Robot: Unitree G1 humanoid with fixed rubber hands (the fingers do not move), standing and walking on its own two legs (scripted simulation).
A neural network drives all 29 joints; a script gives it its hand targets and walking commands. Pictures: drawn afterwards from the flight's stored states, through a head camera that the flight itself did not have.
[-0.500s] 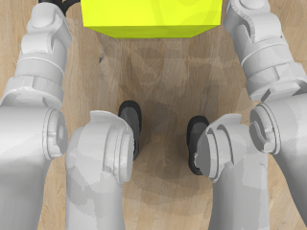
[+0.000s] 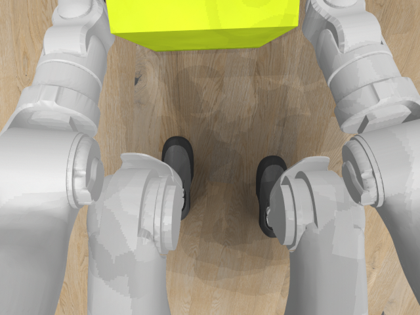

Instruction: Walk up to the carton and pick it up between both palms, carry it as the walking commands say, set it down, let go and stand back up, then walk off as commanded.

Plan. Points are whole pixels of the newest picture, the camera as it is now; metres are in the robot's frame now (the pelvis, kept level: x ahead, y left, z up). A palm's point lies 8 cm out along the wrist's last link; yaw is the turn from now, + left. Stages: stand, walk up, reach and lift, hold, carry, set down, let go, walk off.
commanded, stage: reach and lift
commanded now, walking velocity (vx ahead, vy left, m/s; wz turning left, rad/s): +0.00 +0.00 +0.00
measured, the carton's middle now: out of the picture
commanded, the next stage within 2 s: none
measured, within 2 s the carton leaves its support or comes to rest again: leaves its support in 0.62 s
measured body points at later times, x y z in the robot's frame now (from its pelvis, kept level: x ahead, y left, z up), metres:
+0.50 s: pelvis +0.01 +0.00 -0.01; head +0.38 +0.03 +0.22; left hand +0.54 +0.23 -0.20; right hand +0.58 -0.08 -0.20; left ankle +0.14 +0.12 -0.34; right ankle +0.11 -0.12 -0.34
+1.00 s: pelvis -0.01 +0.00 +0.02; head +0.35 +0.07 +0.26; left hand +0.53 +0.23 -0.15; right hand +0.59 -0.07 -0.11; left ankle +0.14 +0.12 -0.34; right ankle +0.11 -0.12 -0.34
